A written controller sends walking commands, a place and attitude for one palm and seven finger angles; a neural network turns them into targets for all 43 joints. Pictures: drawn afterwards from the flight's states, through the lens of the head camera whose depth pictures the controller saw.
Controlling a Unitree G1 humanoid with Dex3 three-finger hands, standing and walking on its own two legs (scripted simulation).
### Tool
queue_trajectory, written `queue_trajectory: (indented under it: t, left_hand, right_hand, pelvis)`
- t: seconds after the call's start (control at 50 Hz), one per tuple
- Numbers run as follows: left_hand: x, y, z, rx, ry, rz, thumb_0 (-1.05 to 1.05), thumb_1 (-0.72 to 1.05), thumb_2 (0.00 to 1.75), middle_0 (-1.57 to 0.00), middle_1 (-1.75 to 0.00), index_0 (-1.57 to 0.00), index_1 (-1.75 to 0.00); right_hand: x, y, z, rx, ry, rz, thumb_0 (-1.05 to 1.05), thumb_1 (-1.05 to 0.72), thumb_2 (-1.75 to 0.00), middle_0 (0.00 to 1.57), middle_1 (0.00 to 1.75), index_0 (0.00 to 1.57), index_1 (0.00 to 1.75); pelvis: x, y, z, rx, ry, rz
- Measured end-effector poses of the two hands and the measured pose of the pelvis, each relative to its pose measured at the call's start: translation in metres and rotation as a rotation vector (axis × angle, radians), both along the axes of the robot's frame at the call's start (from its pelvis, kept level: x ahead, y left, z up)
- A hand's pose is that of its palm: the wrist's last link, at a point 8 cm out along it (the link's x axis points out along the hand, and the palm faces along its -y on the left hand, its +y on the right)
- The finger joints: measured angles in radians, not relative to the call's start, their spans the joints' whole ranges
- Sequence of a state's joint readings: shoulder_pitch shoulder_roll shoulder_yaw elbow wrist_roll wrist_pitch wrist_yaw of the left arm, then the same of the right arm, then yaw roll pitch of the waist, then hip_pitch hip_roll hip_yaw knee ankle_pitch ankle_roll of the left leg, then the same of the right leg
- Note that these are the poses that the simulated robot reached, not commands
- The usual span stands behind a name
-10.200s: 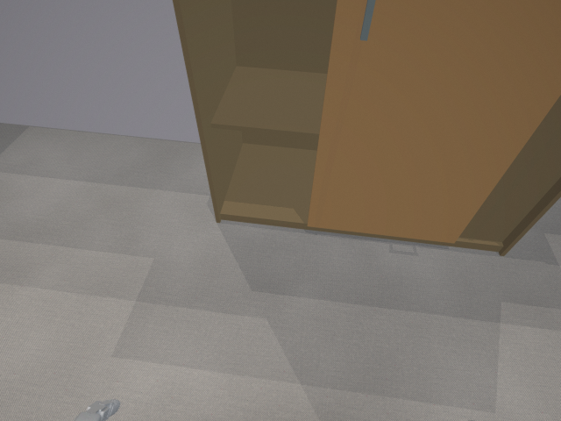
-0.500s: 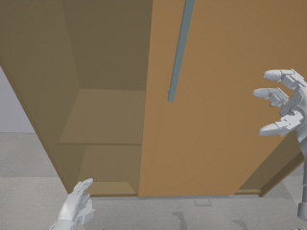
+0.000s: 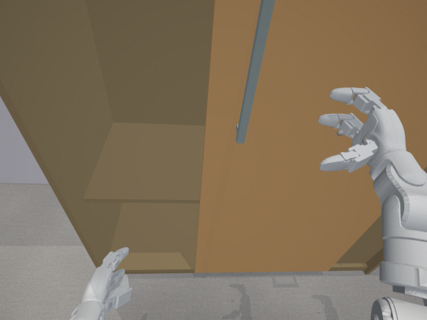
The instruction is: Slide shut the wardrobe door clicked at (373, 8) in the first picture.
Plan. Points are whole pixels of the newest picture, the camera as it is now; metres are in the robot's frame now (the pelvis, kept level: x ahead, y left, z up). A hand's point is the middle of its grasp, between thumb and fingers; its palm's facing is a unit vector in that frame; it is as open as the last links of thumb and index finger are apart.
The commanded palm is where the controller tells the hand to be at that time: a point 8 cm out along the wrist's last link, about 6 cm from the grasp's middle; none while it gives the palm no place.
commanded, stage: move the hooked fingers beside the handle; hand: right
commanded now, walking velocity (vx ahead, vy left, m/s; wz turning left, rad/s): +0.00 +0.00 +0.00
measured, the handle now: (252, 68) +0.49 -0.04 +0.27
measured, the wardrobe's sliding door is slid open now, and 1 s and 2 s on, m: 0.40 0.40 0.40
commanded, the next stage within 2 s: feel for the door with the fingertips in 1.48 s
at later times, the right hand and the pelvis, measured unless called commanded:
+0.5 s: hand (297, 113) +0.43 -0.13 +0.22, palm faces -0.05 +1.00 -0.01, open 14.0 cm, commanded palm +0.40 -0.18 +0.22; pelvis +0.01 -0.01 +0.00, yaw +1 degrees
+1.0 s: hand (285, 107) +0.44 -0.11 +0.22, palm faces -0.02 +1.00 -0.03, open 13.9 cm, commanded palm +0.42 -0.15 +0.22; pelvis +0.00 -0.01 +0.00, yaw +0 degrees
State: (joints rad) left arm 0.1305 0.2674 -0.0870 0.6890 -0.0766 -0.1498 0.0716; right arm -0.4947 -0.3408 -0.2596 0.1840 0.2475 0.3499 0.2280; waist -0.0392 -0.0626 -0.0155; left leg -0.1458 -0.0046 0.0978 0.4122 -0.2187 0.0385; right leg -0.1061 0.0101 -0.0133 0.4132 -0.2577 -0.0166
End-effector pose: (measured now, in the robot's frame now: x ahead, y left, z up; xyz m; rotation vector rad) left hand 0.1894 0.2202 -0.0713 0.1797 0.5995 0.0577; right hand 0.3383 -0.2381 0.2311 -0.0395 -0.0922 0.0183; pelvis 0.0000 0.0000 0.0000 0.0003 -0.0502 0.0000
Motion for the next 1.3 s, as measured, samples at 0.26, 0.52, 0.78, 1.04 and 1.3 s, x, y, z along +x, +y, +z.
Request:
queue_trajectory:
  t: [0.26,0.52,0.78,1.04,1.3]
  left_hand:
    - [-0.018,0.007,-0.01,0.009,0.081,0.047,0.01,0.91,0.9,-0.2,-0.3,-0.2,-0.3]
    - [-0.043,0.013,-0.023,0.017,0.17,0.102,0.01,0.91,0.9,-0.2,-0.3,-0.2,-0.3]
    - [-0.059,0.01,-0.031,0.011,0.232,0.113,0.01,0.91,0.9,-0.2,-0.3,-0.2,-0.3]
    - [-0.065,0.003,-0.032,0.007,0.226,0.088,0.01,0.91,0.9,-0.2,-0.3,-0.2,-0.3]
    - [-0.077,0.008,-0.027,-0.006,0.195,0.129,0.01,0.91,0.9,-0.2,-0.3,-0.2,-0.3]
  right_hand:
    - [0.039,0.022,-0.005,0.022,0.039,0.009,-0.01,0.5,-0.3,0.31,1.2,0.31,1.2]
    - [0.071,0.055,-0.011,0.035,0.064,0.029,-0.01,0.5,-0.3,0.3,1.2,0.3,1.2]
    - [0.083,0.067,-0.009,0.036,0.064,0.003,-0.01,0.5,-0.3,0.35,1.25,0.33,1.22]
    - [0.082,0.079,-0.011,0.018,0.07,0.023,-0.01,0.5,-0.3,0.32,1.23,0.3,1.23]
    - [0.079,0.082,-0.014,0.048,0.042,0.016,-0.01,0.5,-0.3,0.31,1.22,0.3,1.2]
  pelvis:
    - [0.005,-0.001,0.001,0.001,0.019,0.012]
    - [0.01,-0.006,0.002,0.002,0.037,0.023]
    - [0.011,-0.008,0.002,0.004,0.044,0.021]
    - [0.002,-0.011,0.001,0.002,0.047,0.01]
    - [-0.002,-0.009,0.002,-0.001,0.035,0.041]
